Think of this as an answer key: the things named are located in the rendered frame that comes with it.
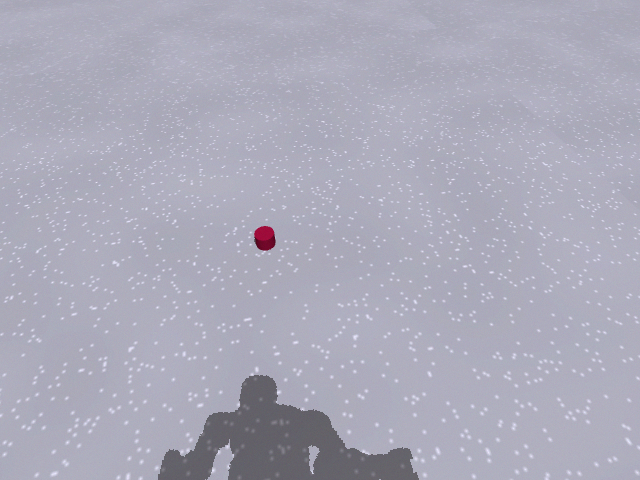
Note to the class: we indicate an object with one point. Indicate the tin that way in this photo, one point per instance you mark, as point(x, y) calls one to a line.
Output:
point(265, 238)

